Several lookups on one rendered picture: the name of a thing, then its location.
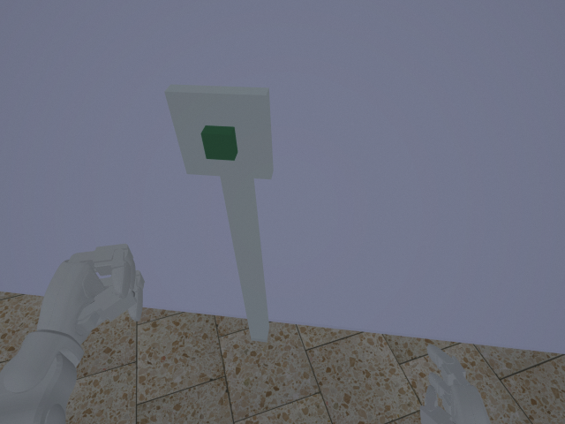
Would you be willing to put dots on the left robot forearm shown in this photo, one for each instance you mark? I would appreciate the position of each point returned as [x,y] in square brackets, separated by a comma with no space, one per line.
[35,385]

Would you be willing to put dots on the right robot hand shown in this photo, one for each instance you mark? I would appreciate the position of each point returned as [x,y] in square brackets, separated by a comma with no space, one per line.
[461,400]

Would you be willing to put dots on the left robot hand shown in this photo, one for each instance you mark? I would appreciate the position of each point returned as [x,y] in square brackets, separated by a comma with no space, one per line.
[67,304]

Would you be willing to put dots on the button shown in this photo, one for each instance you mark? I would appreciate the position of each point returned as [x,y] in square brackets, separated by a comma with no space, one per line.
[219,142]

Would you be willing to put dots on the panel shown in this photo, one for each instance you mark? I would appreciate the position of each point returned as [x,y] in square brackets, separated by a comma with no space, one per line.
[248,110]

